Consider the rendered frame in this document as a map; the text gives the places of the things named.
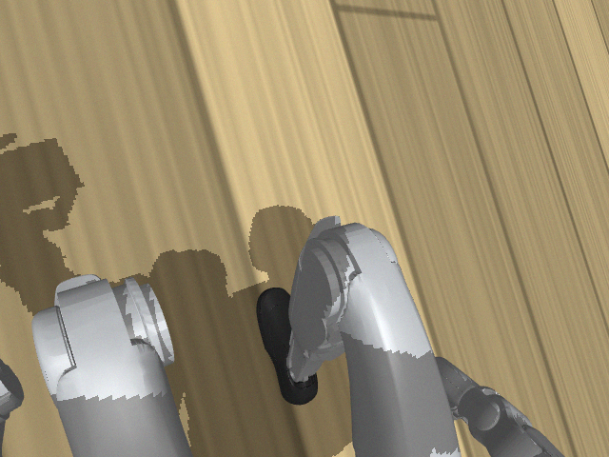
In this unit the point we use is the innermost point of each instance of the right robot hand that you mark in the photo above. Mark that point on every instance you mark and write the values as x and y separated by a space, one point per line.
456 383

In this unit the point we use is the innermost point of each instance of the right robot arm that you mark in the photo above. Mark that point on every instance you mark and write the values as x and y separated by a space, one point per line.
502 428

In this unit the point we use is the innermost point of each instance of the left robot arm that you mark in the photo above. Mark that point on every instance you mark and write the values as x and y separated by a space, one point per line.
11 396

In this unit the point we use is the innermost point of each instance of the right robot foot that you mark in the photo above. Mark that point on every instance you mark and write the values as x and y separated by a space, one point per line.
272 314

